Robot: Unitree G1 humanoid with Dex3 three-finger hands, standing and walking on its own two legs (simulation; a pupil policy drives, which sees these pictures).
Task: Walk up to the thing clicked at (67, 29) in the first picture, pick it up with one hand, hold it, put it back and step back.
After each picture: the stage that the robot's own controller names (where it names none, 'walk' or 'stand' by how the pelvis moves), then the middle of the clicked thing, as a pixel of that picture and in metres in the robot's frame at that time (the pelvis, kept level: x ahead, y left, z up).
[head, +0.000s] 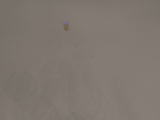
stand; (66, 26) +1.84 +0.21 -0.72
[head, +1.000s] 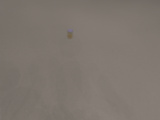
walk; (70, 33) +1.72 +0.11 -0.71
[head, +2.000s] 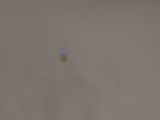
walk; (63, 55) +1.16 +0.15 -0.71
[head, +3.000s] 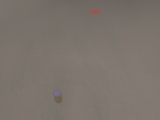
walk; (58, 96) +0.73 +0.22 -0.69
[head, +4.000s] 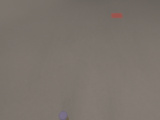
walk; (64, 118) +0.49 +0.22 -0.70
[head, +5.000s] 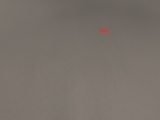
stand; out of the picture +0.41 +0.21 -0.72
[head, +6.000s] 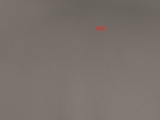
stand; out of the picture +0.37 +0.21 -0.71
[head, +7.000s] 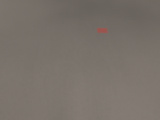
stand; out of the picture +0.40 +0.21 -0.73
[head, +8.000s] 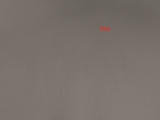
stand; out of the picture +0.39 +0.21 -0.73
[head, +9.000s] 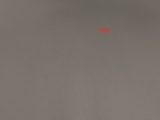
go down; out of the picture +0.39 +0.21 -0.73
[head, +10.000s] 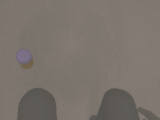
go down; (25, 59) +0.48 +0.24 -0.35
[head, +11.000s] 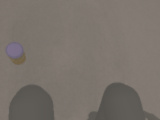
approach; (16, 54) +0.48 +0.25 -0.30
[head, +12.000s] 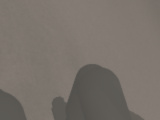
close in; out of the picture +0.46 +0.30 -0.22
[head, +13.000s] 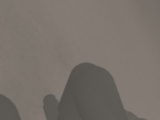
close; out of the picture +0.45 +0.31 -0.23
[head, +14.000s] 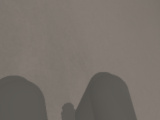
lift; out of the picture +0.39 +0.29 -0.18
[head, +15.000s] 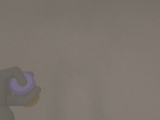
lift; (25, 90) +0.33 +0.19 +0.00
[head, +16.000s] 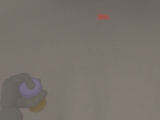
hold; (34, 95) +0.33 +0.17 +0.00
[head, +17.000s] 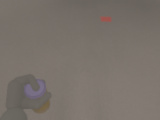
hold; (38, 96) +0.33 +0.16 +0.00
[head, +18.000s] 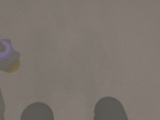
crouch; (5, 57) +0.45 +0.23 -0.08
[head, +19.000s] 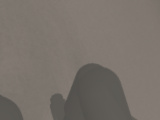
lower; out of the picture +0.44 +0.31 -0.23
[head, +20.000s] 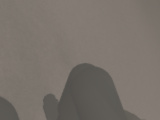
lower; out of the picture +0.44 +0.32 -0.24
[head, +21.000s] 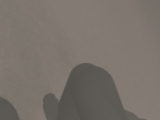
lower; out of the picture +0.45 +0.32 -0.24
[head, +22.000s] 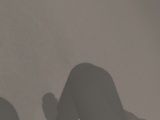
lower; out of the picture +0.45 +0.32 -0.24
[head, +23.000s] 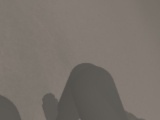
loosen; out of the picture +0.45 +0.31 -0.24
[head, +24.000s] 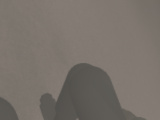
withdraw; out of the picture +0.44 +0.30 -0.24
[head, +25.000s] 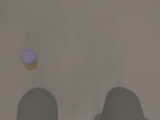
walk; (30, 60) +0.48 +0.23 -0.32
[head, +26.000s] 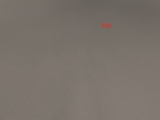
stand; out of the picture +0.40 +0.18 -0.66
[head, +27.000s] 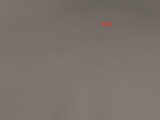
stand; out of the picture +0.42 +0.20 -0.67
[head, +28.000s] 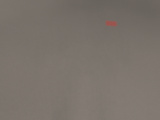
stand; out of the picture +0.41 +0.19 -0.68
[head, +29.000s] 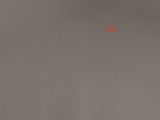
walk; out of the picture +0.43 +0.20 -0.72
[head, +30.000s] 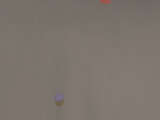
walk; (59, 99) +0.57 +0.14 -0.70
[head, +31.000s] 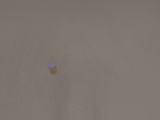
walk; (52, 68) +0.87 +0.28 -0.68
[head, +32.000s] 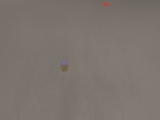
stand; (64, 66) +1.07 +0.18 -0.71
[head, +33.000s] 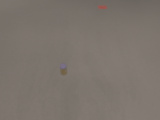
stand; (63, 69) +1.08 +0.20 -0.73
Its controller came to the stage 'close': yes
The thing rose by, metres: 0.71
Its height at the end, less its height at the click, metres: +0.00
